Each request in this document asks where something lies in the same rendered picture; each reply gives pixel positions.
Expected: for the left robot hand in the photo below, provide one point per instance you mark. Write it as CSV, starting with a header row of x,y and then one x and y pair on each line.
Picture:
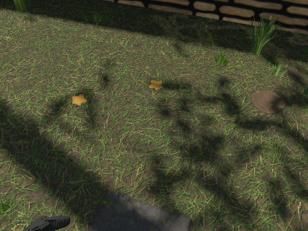
x,y
44,223

